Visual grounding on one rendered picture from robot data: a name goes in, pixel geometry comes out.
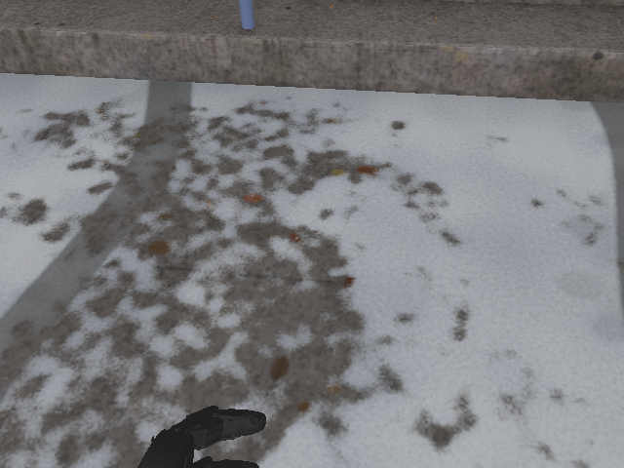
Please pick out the robot left hand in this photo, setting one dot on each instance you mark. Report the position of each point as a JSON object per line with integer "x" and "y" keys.
{"x": 174, "y": 448}

